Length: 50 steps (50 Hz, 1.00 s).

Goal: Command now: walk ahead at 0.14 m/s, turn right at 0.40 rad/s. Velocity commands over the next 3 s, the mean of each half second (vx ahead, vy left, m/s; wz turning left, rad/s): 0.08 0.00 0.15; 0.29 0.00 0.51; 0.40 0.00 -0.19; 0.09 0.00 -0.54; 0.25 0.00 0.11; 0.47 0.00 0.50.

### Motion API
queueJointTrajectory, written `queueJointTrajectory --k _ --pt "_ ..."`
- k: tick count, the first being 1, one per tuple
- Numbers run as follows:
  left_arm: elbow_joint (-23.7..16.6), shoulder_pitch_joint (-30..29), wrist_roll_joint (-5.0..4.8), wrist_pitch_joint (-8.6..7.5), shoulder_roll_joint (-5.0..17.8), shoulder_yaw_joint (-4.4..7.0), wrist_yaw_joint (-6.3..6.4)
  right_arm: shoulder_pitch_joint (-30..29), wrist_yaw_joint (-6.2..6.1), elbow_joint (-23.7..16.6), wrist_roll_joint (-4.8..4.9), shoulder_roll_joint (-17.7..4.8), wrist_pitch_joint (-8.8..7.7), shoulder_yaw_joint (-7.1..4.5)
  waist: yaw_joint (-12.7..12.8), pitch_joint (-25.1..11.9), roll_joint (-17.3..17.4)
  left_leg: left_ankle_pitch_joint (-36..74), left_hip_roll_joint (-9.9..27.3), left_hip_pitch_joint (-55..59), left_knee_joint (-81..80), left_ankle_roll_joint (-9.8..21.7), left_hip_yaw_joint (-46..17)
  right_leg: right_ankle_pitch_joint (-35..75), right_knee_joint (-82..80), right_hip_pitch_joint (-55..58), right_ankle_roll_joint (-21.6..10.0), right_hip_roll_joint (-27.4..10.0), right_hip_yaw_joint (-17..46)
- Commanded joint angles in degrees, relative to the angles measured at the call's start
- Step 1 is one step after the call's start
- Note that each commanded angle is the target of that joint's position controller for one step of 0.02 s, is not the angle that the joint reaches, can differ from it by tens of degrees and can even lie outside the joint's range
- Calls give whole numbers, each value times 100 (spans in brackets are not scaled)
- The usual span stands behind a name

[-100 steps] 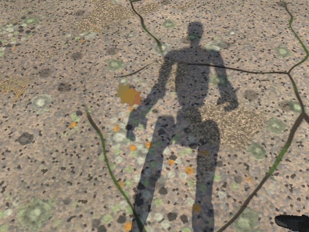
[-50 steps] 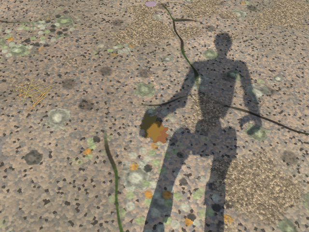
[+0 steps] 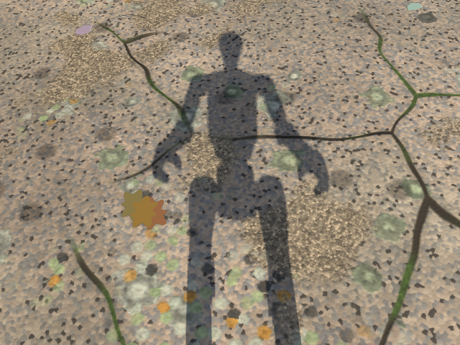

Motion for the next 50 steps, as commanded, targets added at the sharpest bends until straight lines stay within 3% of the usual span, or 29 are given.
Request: queueJointTrajectory --k 1,3,5,7,9,13,16,18,19,20,21,22,23,24,25,27,30,31,35,38,39,40,41,42,43,44,47,50 --pt "-227 183 -105 -247 778 206 90 -243 20 -450 22 -698 -170 -179 210 -555 -1008 704 118 -1809 566 79 -504 -1179 -1970 1502 -1064 -1550 2284" --pt "-176 128 28 -299 592 87 138 -101 97 -288 17 -533 -228 -130 130 -427 -1131 1454 66 -1456 401 32 -353 -744 -2227 1261 -935 -1324 1878" --pt "-115 82 145 -365 525 43 181 -104 112 -178 32 -362 -262 -58 110 -386 -909 1824 97 -1076 -147 -23 -352 638 -2176 1191 -850 -1212 1282" --pt "-38 -33 199 -410 458 7 194 -101 124 -109 12 -125 -259 49 82 -406 -828 2016 140 -398 -1005 -89 -364 1672 -2021 949 -767 -1083 687" --pt "87 64 212 -413 566 34 168 -169 143 -128 19 -78 -222 107 183 -403 -900 1987 129 63 -1511 -110 -304 2078 -1954 819 -826 -1161 505" --pt "275 219 87 -298 923 169 114 -326 160 -342 95 -404 -124 48 323 -146 -885 1298 8 -90 -1717 32 -207 2121 -1724 1010 -1031 -1524 691" --pt "289 158 -24 -154 952 212 190 -292 218 -474 108 -365 -101 48 281 -194 -815 930 -72 -234 -1884 197 -92 2752 -1262 1409 -1030 -1744 788" --pt "285 70 -101 -79 907 216 272 -50 274 -461 112 -299 -138 44 87 -368 -752 1567 -239 251 -2689 386 73 3236 -689 1484 -764 -1615 550" --pt "326 206 -96 -84 854 212 299 175 256 -437 77 -462 -166 -21 -18 -584 -547 2538 -277 881 -3211 552 -115 3219 -154 1319 -458 -1332 279" --pt "185 173 56 -141 656 163 316 603 188 -428 53 -998 -178 -175 -62 -1066 348 4501 482 2003 -3353 939 -1282 2350 1230 526 23 -761 -283" --pt "-120 -100 225 -194 369 62 328 792 169 -423 -21 -1427 -191 -271 -105 -1158 1582 6125 1685 2885 -3458 2220 -3162 -1373 2762 -1304 569 358 -412" --pt "-29 -146 209 -214 488 84 277 929 164 -438 -7 -870 -239 -107 -285 -1545 908 5900 1769 3078 -3530 2455 -3122 -2354 3558 -1542 608 166 442" --pt "-33 -186 64 -208 608 121 225 648 149 -480 12 -777 -274 -79 -180 -1244 579 5678 1518 2899 -3480 2237 -2607 -2030 3857 -1774 604 27 525" --pt "21 -209 27 -195 586 132 232 390 126 -525 60 -753 -268 -90 -78 -1098 172 5237 1216 2727 -3484 1957 -2285 -1663 3690 -1901 608 -78 515" --pt "-4 -278 62 -172 654 159 258 154 95 -575 132 -719 -227 -75 -14 -895 47 4967 1086 2514 -3545 1794 -2147 -1315 3329 -1940 653 -173 535" --pt "26 -160 47 -155 536 137 244 92 28 -588 129 -735 -134 -75 121 -955 288 4202 736 2113 -3744 1694 -1942 -847 2733 -1464 749 -94 387" --pt "-11 -342 -20 -230 456 98 163 222 -40 -621 161 -790 -98 -107 -43 -810 552 1146 557 1813 -4234 1716 -2226 -478 1610 -1261 757 -32 314" --pt "-51 -450 -25 -276 444 90 137 201 -51 -639 152 -832 -109 -115 -71 -678 651 662 541 1632 -4319 1702 -2340 -425 1278 -1151 735 -6 313" --pt "-95 -538 -76 -531 529 123 28 267 -7 -666 134 -937 -138 -137 -120 -542 702 196 500 1211 -4224 1629 -2649 -304 339 -521 593 116 273" --pt "35 -100 -134 -687 506 180 -11 129 25 -724 146 -789 -113 -74 225 -470 578 -138 250 648 -3870 1372 -2778 397 -717 583 413 149 171" --pt "115 200 -125 -716 588 235 15 114 29 -753 131 -607 -126 -20 385 -509 447 -264 44 243 -3519 1170 -2683 461 -933 1227 315 -33 268" --pt "210 869 -54 -734 870 319 80 20 37 -833 110 -228 -159 95 643 -728 -102 -575 -318 -539 -2320 830 -2208 -190 -1235 2142 30 -932 1164" --pt "304 1311 145 -715 1391 410 75 -26 37 -1131 174 56 -227 176 595 -673 -1418 -684 -1005 -1827 -706 588 -1240 -1916 -2013 2529 -649 -2133 3320" --pt "284 1075 171 -750 1342 410 34 5 38 -1185 219 -354 -290 80 426 -224 -1471 -380 -488 -2365 210 505 -1294 -2757 -2273 2088 -1061 -2543 4120" --pt "215 812 46 -762 933 302 60 53 61 -1056 201 -635 -289 -10 366 106 -1212 115 -309 -2554 551 464 -1250 -2639 -2238 1964 -965 -2286 3527" --pt "178 671 -1 -761 727 236 86 181 83 -912 154 -647 -275 -43 312 144 -1057 539 -243 -2499 708 397 -1162 -2037 -2216 1931 -757 -1965 2868" --pt "289 781 70 -783 569 150 120 29 177 -874 131 -309 -347 25 373 135 -898 1557 -107 -2255 790 293 -1027 -173 -2345 1691 -562 -1516 1560" --pt "478 1010 65 -792 587 138 102 -226 208 -929 130 -112 -392 105 435 148 -801 2008 -151 -2200 189 170 -894 757 -2438 1681 -693 -1405 944"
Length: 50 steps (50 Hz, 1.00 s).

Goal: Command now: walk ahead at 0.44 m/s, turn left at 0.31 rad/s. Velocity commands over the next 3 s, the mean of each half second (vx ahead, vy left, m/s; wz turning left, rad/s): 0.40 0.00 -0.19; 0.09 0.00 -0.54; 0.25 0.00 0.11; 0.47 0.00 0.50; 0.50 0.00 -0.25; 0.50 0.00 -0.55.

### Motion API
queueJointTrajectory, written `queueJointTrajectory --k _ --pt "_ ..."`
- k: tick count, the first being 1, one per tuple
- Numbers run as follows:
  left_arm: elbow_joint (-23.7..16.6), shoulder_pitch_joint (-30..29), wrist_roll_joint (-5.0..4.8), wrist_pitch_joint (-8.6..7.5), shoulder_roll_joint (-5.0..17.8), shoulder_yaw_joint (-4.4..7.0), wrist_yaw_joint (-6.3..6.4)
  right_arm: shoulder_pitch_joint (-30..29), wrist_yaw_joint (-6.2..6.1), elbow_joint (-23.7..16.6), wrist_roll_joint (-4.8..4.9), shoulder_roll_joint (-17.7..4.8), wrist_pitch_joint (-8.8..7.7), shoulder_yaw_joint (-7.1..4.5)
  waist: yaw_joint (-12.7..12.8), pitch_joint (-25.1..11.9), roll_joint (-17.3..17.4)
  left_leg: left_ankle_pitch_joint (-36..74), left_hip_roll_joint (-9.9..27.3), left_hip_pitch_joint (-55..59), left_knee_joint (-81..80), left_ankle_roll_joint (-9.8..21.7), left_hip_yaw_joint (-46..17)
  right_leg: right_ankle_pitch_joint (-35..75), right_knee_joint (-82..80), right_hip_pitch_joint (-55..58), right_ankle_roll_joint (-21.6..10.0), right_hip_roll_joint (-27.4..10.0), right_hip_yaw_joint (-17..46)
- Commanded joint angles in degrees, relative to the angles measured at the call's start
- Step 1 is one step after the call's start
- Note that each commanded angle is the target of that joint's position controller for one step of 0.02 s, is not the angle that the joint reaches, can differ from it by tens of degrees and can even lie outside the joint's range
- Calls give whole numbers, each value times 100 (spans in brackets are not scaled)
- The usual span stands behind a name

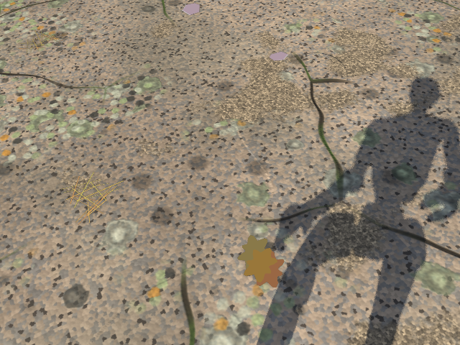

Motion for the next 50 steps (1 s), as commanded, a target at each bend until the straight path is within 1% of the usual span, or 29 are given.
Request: queueJointTrajectory --k 1,4,7,9,10,11,12,13,14,15,16,17,18,19,22,24,27,31,33,34,35,36,37,38,39,41,43,47,50 --pt "-200 -48 -36 -68 798 157 11 -730 47 -587 -33 -105 -166 26 49 545 -841 565 180 -1067 -678 -116 43 913 -1117 416 -885 -1297 1086" --pt "-19 117 -167 23 948 158 2 -1352 145 -723 -66 131 -275 153 197 642 -872 1012 234 -427 -1950 -156 560 1462 -1106 195 -910 -1169 836" --pt "134 409 -221 98 1173 196 -1 -1676 265 -805 15 23 -374 131 236 681 -930 913 39 195 -2729 -78 684 1809 -962 259 -912 -1358 978" --pt "217 427 -249 146 1274 222 13 -1500 284 -782 44 -196 -422 43 -7 563 -1059 800 -60 683 -3120 101 608 2402 -697 499 -800 -1524 1117" --pt "239 367 -254 164 1323 231 24 -1147 257 -701 37 -356 -432 -37 -276 325 -1107 760 -168 1298 -3302 241 656 3291 -277 523 -701 -1485 1027" --pt "247 312 -250 176 1285 209 34 -396 199 -479 16 -560 -424 -162 -712 -168 -1023 939 -279 2416 -3533 423 757 4008 573 341 -551 -1249 789" --pt "155 257 -172 148 1080 129 37 546 111 -280 -46 -832 -393 -279 -1164 -889 -943 1047 225 4079 -3273 656 352 3339 1817 -579 -340 -993 652" --pt "-90 719 -44 88 304 -98 19 1272 29 -187 -230 -1417 -342 -391 -1066 -2023 515 663 1962 6387 -3160 1301 -1858 163 4097 -2634 39 -215 366" --pt "-17 880 -223 7 467 -85 16 1362 49 -142 -250 -1101 -319 -298 -1084 -2651 1134 -278 2472 6237 -4123 1714 -3559 -1757 5151 -3215 106 70 1091" --pt "-106 406 -392 18 949 84 12 969 51 -92 -183 -708 -309 -172 -1020 -1506 724 -690 2207 5437 -4339 1476 -2741 -1412 5528 -3730 96 -253 1105" --pt "-209 27 -368 47 934 82 27 555 41 -70 -130 -484 -308 -98 -853 -741 557 40 2000 4586 -4437 1342 -1863 -981 5438 -3766 105 -470 864" --pt "-197 -105 -261 101 849 87 57 183 60 -35 -153 -276 -328 -34 -630 -320 297 1062 1734 3811 -4557 1252 -1203 -693 5212 -3494 158 -604 808" --pt "-143 -2 -202 200 774 120 75 -111 80 -22 -199 -134 -376 -6 -389 -119 390 2021 1521 3236 -4661 1176 -592 -522 4995 -3095 213 -716 829" --pt "-98 165 -209 298 653 113 75 -320 81 5 -229 -117 -416 -24 -214 -55 430 2625 1436 2842 -4755 1158 -198 -432 4924 -2744 276 -720 783" --pt "-285 20 -160 474 448 88 87 -664 15 134 -218 -294 -506 -99 -18 202 320 3569 1461 2353 -4991 1222 550 -45 4298 -2715 449 -668 644" --pt "-442 -263 -94 474 368 42 18 -702 -68 227 -192 -424 -465 -139 -71 185 251 3522 1331 2381 -4972 1165 1001 694 3406 -2549 431 -671 519" --pt "-667 -733 -88 460 384 23 -165 -614 -166 334 -115 -608 -351 -184 -256 38 167 3402 1332 2637 -4824 1068 1317 1505 2374 -2176 318 -565 335" --pt "-991 -972 -77 554 731 176 -306 -583 -160 410 96 -850 -209 -283 -231 17 111 3225 1608 3098 -4110 884 1322 916 1803 -2038 4 -427 181" --pt "-956 -473 -51 568 962 330 -277 -598 -166 412 170 -810 -139 -291 74 -241 -69 3429 1338 3006 -2885 609 1541 1083 1157 -1168 -286 -47 -77" --pt "-893 -65 -43 556 1368 489 -168 -199 -142 459 52 -641 -128 -243 167 -557 -755 2643 866 2590 -1658 247 1725 2941 798 -256 -528 -61 248" --pt "-1072 -139 -14 568 1971 570 -31 206 -102 291 -302 -170 -122 -76 -254 -856 -2370 -1988 33 705 425 -269 1750 5747 1031 1123 -1440 -1542 2345" --pt "-1316 -214 80 482 1793 447 -91 269 -53 285 -246 -356 -109 -30 -123 -2020 -1960 -2883 -435 115 1596 -342 379 4442 479 1597 -2345 -2264 4089" --pt "-1368 -421 32 430 1477 375 -158 -198 -38 275 -58 -697 -58 -114 59 -1756 -1082 -2381 -203 -129 1760 -254 41 3473 219 1297 -2114 -2012 3608" --pt "-1312 -640 -71 404 1311 328 -148 -435 -74 197 -46 -638 -16 -94 -72 -1236 -778 -1912 -44 -261 1461 -179 53 2675 176 821 -1770 -1734 3146" --pt "-1311 -835 -143 433 1154 281 -113 -518 -142 241 -119 -587 35 -89 -174 -885 -497 -1598 118 -210 1048 -184 33 2171 95 327 -1502 -1514 2843" --pt "-1397 -1173 -52 513 1115 250 -25 -510 -186 250 -144 -605 130 -101 -409 -656 -781 -1172 93 446 405 -211 94 1866 -91 -551 -1282 -1154 2478" --pt "-1431 -1218 8 538 1160 280 36 -398 -202 340 -141 -452 151 -58 -434 -713 -864 -1053 -47 721 -204 -306 157 2029 -97 -696 -1265 -1012 2323" --pt "-1421 -1174 -47 613 1250 336 141 -541 -214 351 -138 -329 179 -5 -323 -734 -923 -740 -148 979 -1106 -426 57 1035 -120 -865 -1220 -881 2477" --pt "-1447 -1244 -25 679 1203 326 136 -566 -173 348 -111 -368 163 -23 -267 -608 -1118 -627 -184 1209 -1586 -391 65 181 -173 -1041 -1118 -818 2680"
Over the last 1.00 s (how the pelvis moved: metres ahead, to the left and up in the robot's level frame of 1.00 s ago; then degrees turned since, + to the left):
0.21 0.01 0.01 25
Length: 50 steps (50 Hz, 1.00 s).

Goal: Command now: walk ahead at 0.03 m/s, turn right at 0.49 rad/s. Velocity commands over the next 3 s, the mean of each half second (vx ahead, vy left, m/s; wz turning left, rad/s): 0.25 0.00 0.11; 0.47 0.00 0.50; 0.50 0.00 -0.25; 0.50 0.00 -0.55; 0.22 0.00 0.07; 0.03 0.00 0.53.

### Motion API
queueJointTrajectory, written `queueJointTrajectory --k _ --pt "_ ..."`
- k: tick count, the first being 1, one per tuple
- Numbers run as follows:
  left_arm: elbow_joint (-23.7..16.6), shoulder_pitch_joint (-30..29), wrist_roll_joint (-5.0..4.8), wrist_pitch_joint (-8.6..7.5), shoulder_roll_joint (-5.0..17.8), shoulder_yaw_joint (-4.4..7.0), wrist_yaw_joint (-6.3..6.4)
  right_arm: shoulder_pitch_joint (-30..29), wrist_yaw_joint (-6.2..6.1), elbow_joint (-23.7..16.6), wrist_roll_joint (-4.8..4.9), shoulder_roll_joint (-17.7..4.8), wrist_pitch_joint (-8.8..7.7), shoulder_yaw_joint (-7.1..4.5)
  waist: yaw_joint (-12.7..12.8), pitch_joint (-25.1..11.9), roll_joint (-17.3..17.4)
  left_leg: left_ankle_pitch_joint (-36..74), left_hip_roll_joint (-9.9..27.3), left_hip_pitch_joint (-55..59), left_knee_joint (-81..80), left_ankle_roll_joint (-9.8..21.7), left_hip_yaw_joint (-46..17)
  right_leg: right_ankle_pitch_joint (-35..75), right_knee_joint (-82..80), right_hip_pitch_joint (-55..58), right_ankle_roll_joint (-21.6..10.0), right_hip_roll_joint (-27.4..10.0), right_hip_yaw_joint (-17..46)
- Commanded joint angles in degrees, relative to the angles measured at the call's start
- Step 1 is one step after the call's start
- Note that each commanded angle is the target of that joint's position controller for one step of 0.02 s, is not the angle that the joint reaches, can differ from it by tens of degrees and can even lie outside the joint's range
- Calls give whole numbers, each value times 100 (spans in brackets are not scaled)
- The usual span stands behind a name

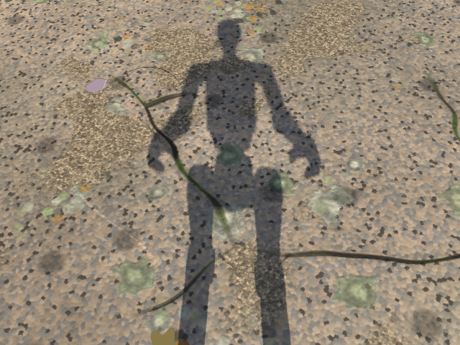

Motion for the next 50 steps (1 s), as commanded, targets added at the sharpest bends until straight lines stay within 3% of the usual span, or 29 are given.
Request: queueJointTrajectory --k 1,3,5,6,7,8,9,10,12,13,15,17,21,23,24,25,26,27,28,31,36,42,44,45,46,47,48,49,50 --pt "-467 -194 20 -21 906 274 27 309 27 -237 21 -491 -70 -137 -65 -1105 -881 118 -53 479 -387 23 138 -914 -897 751 -871 -1393 1775" --pt "-433 -184 43 8 743 195 1 450 84 -196 18 -468 -116 -128 -45 -1163 -933 202 46 766 -793 113 279 -840 -722 825 -808 -1455 1753" --pt "-282 -70 54 19 368 23 -20 856 191 -47 -57 -176 -173 -40 -229 -1300 -858 734 18 1811 -1823 314 617 -2384 -657 379 -460 -1175 1413" --pt "-146 164 90 -3 271 -22 -39 890 211 -28 -130 -218 -183 -27 -174 -1044 -609 401 179 1997 -2155 500 411 -3024 -367 2 -181 -861 1084" --pt "-126 201 138 -28 172 -60 -30 1138 190 -54 -171 -513 -201 -51 -164 -859 228 -772 1073 1991 -2873 905 -906 -3153 1069 -463 146 -359 364" --pt "-446 -116 -16 -135 392 26 -23 1142 214 4 -240 -1276 -220 -230 -146 -151 1603 -2572 1882 1368 -4004 1743 -2887 -2728 1870 -1264 360 11 -411" --pt "-439 -432 -98 -255 819 149 12 807 153 -182 -205 -1263 -273 -244 -233 364 1380 -2644 1994 1143 -4320 1924 -3321 -2264 2515 -1542 405 -327 -83" --pt "-329 -367 -90 -330 950 217 -11 723 73 -171 -91 -1090 -300 -206 -147 376 1104 -2107 1864 1317 -4179 1776 -2930 -1795 2717 -1628 438 -458 -79" --pt "-187 -342 20 -420 644 163 -56 1004 20 -105 81 -929 -325 -173 -266 111 794 -1297 1487 1913 -4009 1580 -2319 -1341 2767 -1732 529 -566 -209" --pt "-167 -468 32 -490 441 117 -85 1192 -9 -52 99 -828 -332 -149 -346 13 742 -822 1287 2010 -3977 1508 -1972 -1098 2607 -1570 553 -569 -323" --pt "-181 -702 -14 -612 146 36 -130 1444 -44 -3 110 -704 -314 -146 -476 -131 811 -154 953 2049 -3865 1432 -1469 -854 1873 -1087 620 -445 -539" --pt "-198 -896 -71 -689 6 -3 -161 1583 -68 -10 125 -784 -281 -190 -560 -186 947 86 806 1906 -3748 1432 -1284 -874 1062 -513 672 -312 -648" --pt "-123 -686 -238 -778 216 93 -203 1692 -40 -87 192 -994 -202 -277 -379 -264 1055 -347 896 1478 -3450 1510 -1806 -901 -166 653 617 -244 -577" --pt "56 -167 -253 -800 378 181 -158 1570 -19 -182 185 -740 -193 -216 -57 -441 834 -319 631 920 -2991 1261 -1764 -419 -818 1862 436 -453 -542" --pt "170 484 -218 -801 562 240 -87 1441 4 -260 141 -411 -226 -130 258 -800 585 -532 372 200 -2154 999 -1473 -613 -787 2998 251 -1059 -68" --pt "274 1167 -26 -760 988 317 -22 1444 16 -466 111 130 -292 18 441 -1395 -745 -963 -223 -1007 -332 609 -561 -1846 -1015 4193 -247 -2288 1556" --pt "437 1315 57 -734 1271 414 -110 1395 -11 -712 221 -282 -377 -76 345 -1065 -1434 -1209 -36 -1838 811 551 -251 -3017 -1441 3626 -863 -3129 3035" --pt "415 1023 6 -763 840 289 -127 1347 4 -610 256 -628 -386 -176 249 -506 -1056 -771 277 -2103 1417 545 -344 -3280 -1564 3255 -903 -2907 2740" --pt "419 827 -23 -776 528 199 -117 1331 46 -495 231 -673 -367 -209 178 -180 -924 -314 332 -2169 1644 522 -280 -2744 -1624 3030 -731 -2538 2069" --pt "506 537 21 -772 312 117 -101 1068 147 -504 172 -405 -350 -175 60 81 -731 620 575 -2041 1714 457 -102 -709 -1800 2468 -508 -2049 613" --pt "734 561 14 -792 515 161 -89 486 279 -836 134 -133 -348 -45 93 86 -524 1609 622 -1722 539 258 205 604 -1951 2129 -598 -1928 -510" --pt "1038 813 -150 -707 900 250 -64 -358 495 -1229 148 -174 -358 -1 212 244 -387 1947 449 -966 -1005 651 742 1321 -1798 2389 -386 -2129 -1257" --pt "1076 832 -168 -637 1081 293 -48 -220 514 -1288 126 -386 -324 -104 -4 -73 -523 1466 96 -341 -1141 913 1048 3261 -1104 2677 -262 -2155 -1514" --pt "1078 842 -176 -586 1180 315 -30 205 505 -1221 120 -579 -292 -208 -282 -415 -590 1233 -151 316 -1165 1066 1206 4203 -345 2715 -191 -2111 -1647" --pt "1056 815 -191 -549 1174 297 -5 1084 459 -1012 145 -840 -254 -370 -789 -903 -500 1427 -391 1616 -1409 1279 1263 4491 812 2297 -47 -1971 -1816" --pt "1029 1009 -112 -586 954 181 8 2008 339 -799 156 -1105 -189 -514 -1208 -1388 -109 1479 -63 3464 -1452 1516 513 3170 2345 921 131 -1809 -1750" --pt "800 1887 117 -690 -9 -164 -128 1892 279 -786 160 -1737 -249 -534 -380 -2186 1617 574 1789 5436 -1895 2560 -2800 -2702 4625 -1441 440 -808 -1407" --pt "938 1451 -116 -853 577 -74 -198 2248 281 -911 131 -1201 -291 -399 -931 -3079 896 -413 2229 5425 -2886 2742 -4154 -2888 5314 -1729 373 -663 -204" --pt "707 657 -372 -888 909 37 -201 1945 315 -805 50 -1000 -361 -317 -1005 -2000 576 -112 2031 4695 -3062 2350 -3176 -2368 5374 -2185 285 -900 -235"
Over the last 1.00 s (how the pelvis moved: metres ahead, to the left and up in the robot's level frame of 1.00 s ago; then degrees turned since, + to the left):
0.35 0.00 -0.01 -26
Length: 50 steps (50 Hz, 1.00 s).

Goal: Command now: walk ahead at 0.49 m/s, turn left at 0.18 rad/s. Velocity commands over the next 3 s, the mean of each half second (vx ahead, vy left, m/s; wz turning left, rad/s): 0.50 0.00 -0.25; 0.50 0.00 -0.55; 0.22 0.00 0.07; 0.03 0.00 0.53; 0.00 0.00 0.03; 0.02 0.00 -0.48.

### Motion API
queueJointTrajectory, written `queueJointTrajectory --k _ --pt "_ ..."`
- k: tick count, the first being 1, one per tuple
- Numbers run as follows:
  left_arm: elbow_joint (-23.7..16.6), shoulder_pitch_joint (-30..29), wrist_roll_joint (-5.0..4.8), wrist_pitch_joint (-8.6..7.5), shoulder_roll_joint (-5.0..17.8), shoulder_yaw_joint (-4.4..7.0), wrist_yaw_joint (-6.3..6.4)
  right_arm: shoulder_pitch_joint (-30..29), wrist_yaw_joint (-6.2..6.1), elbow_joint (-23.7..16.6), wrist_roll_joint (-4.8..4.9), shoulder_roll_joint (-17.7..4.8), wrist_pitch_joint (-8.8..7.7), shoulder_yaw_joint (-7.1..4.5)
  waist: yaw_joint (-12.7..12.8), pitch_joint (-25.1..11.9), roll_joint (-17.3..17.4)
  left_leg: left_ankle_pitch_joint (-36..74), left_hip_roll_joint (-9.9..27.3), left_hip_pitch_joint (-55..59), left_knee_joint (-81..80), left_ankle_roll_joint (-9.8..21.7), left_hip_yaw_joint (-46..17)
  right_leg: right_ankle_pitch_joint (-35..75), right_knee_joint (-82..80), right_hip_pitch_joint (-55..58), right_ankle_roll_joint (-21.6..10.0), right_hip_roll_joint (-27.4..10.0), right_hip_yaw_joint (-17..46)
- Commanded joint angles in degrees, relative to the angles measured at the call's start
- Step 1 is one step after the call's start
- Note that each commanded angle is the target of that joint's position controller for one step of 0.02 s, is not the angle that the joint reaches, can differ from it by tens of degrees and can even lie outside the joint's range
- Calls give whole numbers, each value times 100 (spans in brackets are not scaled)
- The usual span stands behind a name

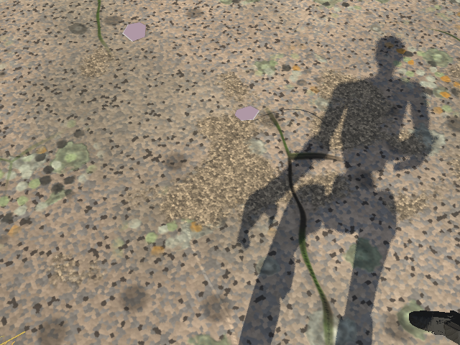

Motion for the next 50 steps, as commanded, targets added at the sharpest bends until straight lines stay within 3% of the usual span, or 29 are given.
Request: queueJointTrajectory --k 1,2,3,6,9,12,17,19,21,23,24,25,26,27,28,29,30,31,33,35,39,41,43,45,46,47,48,49,50 --pt "-805 -608 -200 -301 810 67 -28 1512 -65 77 -57 -903 -121 -276 -921 -1371 246 -605 2036 3920 -2150 1130 -3278 660 1695 -3579 -251 -205 672" --pt "-729 -643 -67 -266 769 71 12 1133 -73 87 -100 -690 -160 -206 -687 -979 112 30 1825 3091 -2222 981 -2636 1019 1318 -3262 -227 -416 657" --pt "-646 -389 -39 -180 760 93 5 916 -68 73 -179 -536 -212 -151 -437 -839 281 441 1645 2519 -2405 913 -2174 1307 1124 -2820 -214 -565 744" --pt "-444 -48 -34 79 491 63 25 758 -46 261 -178 -484 -399 -152 -186 -603 278 885 1513 1846 -2929 901 -1350 1720 774 -2473 -72 -589 755" --pt "-557 -497 -11 130 392 60 52 899 -101 492 -231 -518 -467 -177 -309 -224 171 1373 1362 1914 -3114 710 -623 2571 9 -2992 38 -445 957" --pt "-629 -848 8 45 307 43 -36 893 -168 587 -215 -556 -467 -165 -432 -156 178 1581 1166 2108 -3174 427 -11 3706 -1156 -2876 0 -249 803" --pt "-977 -1693 3 11 106 -68 -233 1360 -239 908 -137 -725 -343 -212 -820 153 55 1971 1491 3113 -3110 295 300 3827 -2261 -3236 -185 -134 450" --pt "-1165 -1925 20 2 107 -78 -328 1476 -267 988 -104 -782 -217 -239 -865 171 45 2513 1662 3683 -2812 307 361 3322 -2438 -3512 -296 -61 279" --pt "-1311 -1917 18 14 176 -47 -407 1409 -320 981 -86 -898 -97 -267 -723 -3 182 3948 1719 3965 -2277 234 502 2683 -2533 -3256 -467 172 -34" --pt "-1310 -1413 22 70 422 80 -411 1320 -407 926 -79 -1065 -4 -305 -363 -506 491 5885 1696 4018 -1261 112 650 2059 -2418 -2351 -712 589 -377" --pt "-1198 -731 9 87 689 219 -370 1259 -445 900 -80 -1103 32 -305 36 -904 505 6097 1598 3702 -282 9 731 2054 -2556 -1357 -899 783 -377" --pt "-1015 247 1 116 1033 395 -278 1135 -477 826 -73 -1053 6 -262 605 -1399 222 5055 1371 2650 1188 -205 794 2429 -2984 334 -1200 616 161" --pt "-975 572 -6 126 1675 544 -190 1756 -364 549 -250 -285 -153 -13 168 -2057 -1201 83 364 -75 3442 -620 623 2027 -2950 2786 -2249 -968 3030" --pt "-1086 635 -6 74 1367 439 -185 1530 -246 526 -189 -409 -401 36 315 -2837 -919 -2299 -234 -1118 4373 -630 -682 1588 -3860 3544 -2753 -1552 5144" --pt "-1074 461 54 53 1051 344 -173 866 -155 330 64 -783 -549 -73 477 -2107 -543 -1841 163 -1646 4362 -508 -1013 1667 -4097 3110 -2360 -1371 4274" --pt "-1117 90 36 40 906 305 -164 652 -145 218 88 -746 -626 -34 249 -1428 -132 -1348 424 -1614 3835 -448 -929 2039 -4155 2224 -2132 -1139 3509" --pt "-1185 -299 13 48 762 258 -160 608 -180 245 -43 -709 -635 -46 -25 -950 172 -1112 620 -1371 3255 -505 -833 2635 -4238 1368 -1965 -885 2952" --pt "-1274 -540 62 47 613 201 -140 694 -201 260 -137 -756 -581 -90 -228 -744 59 -912 758 -977 2926 -586 -818 3106 -4381 749 -1908 -697 2589" --pt "-1329 -736 86 45 630 203 -95 908 -211 287 -200 -660 -444 -84 -441 -633 -169 -731 801 -577 2531 -811 -707 3566 -4600 55 -1936 -499 2298" --pt "-1267 -693 70 38 772 240 -27 805 -242 252 -215 -500 -352 -24 -455 -521 -226 -445 759 -412 1876 -1017 -549 3873 -4657 -484 -1884 -332 1895" --pt "-1108 -389 10 128 926 292 80 -141 -218 50 -183 -255 -371 98 -50 -460 -482 1195 389 201 -51 -1131 -416 3116 -4466 -910 -1451 99 1499" --pt "-1017 -157 -9 170 969 306 89 -408 -174 -20 -97 -360 -411 64 83 -515 -558 1478 246 400 -511 -1109 -501 2698 -4332 -735 -1361 -23 1797" --pt "-976 -85 -42 193 906 297 103 -419 -139 -42 -58 -547 -455 -15 32 -547 -637 1316 257 485 -842 -993 -723 2304 -4016 -376 -1260 -203 2219" --pt "-988 -176 -16 206 882 304 111 -178 -126 0 -40 -708 -503 -108 -163 -543 -774 869 294 744 -943 -786 -779 2195 -3661 -170 -1141 -363 2572" --pt "-1012 -255 0 218 794 282 106 186 -138 100 -47 -761 -527 -166 -379 -613 -795 770 284 1203 -1106 -646 -696 2228 -3376 -216 -1035 -274 2590" --pt "-1043 -238 32 205 558 202 88 730 -175 191 -108 -911 -556 -251 -651 -953 -688 644 503 2088 -1168 -438 -807 2304 -2635 -423 -842 13 2377" --pt "-1127 -55 140 195 148 57 66 1529 -224 242 -186 -1218 -556 -330 -890 -1768 145 101 1530 3477 -1196 -113 -1852 1240 -953 -1054 -615 446 1825" --pt "-1343 661 -72 137 -9 -10 53 1831 -164 447 -241 -1629 -473 -431 -480 -2200 2241 -1635 2621 4776 -2015 761 -4749 -546 788 -3001 -336 999 1230" --pt "-1143 532 -132 155 625 107 81 1607 -139 310 -138 -1038 -460 -313 -640 -1690 1356 -2810 2567 4464 -2277 652 -4901 -145 1492 -3585 -241 562 1407"
Over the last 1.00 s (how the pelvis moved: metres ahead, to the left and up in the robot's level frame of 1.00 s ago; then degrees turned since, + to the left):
0.31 0.11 -0.02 24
